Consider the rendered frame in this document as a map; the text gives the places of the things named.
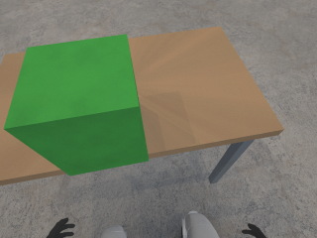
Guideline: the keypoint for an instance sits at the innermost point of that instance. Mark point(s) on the robot thigh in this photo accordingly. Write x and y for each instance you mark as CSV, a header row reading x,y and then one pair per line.
x,y
114,231
196,225

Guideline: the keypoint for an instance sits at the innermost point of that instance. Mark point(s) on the table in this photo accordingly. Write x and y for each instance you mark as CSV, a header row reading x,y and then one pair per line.
x,y
194,92

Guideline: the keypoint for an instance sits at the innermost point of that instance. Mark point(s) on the robot left hand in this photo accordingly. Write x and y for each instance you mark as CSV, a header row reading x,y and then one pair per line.
x,y
60,226

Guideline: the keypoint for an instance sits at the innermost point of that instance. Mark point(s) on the robot left thigh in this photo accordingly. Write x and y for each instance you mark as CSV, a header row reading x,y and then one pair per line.
x,y
114,231

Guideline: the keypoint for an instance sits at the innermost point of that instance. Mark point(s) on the carton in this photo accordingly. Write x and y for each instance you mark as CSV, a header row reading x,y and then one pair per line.
x,y
77,105

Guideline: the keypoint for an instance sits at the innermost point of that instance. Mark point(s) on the robot right thigh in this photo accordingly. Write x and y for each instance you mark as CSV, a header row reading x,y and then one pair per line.
x,y
196,225

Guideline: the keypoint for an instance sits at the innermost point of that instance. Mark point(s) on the robot right hand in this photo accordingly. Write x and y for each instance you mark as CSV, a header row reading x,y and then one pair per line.
x,y
255,231

